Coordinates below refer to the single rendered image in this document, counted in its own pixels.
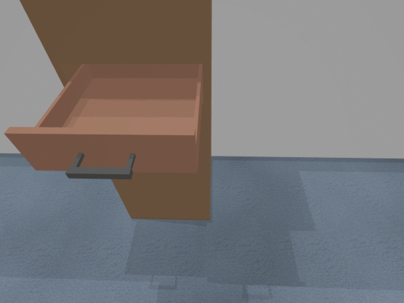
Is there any handle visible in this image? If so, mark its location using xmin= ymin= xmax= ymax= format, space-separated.
xmin=65 ymin=153 xmax=136 ymax=179

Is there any cabinet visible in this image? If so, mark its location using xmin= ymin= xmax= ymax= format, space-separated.
xmin=20 ymin=0 xmax=212 ymax=220

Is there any drawer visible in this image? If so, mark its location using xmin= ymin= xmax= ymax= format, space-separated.
xmin=4 ymin=64 xmax=203 ymax=173

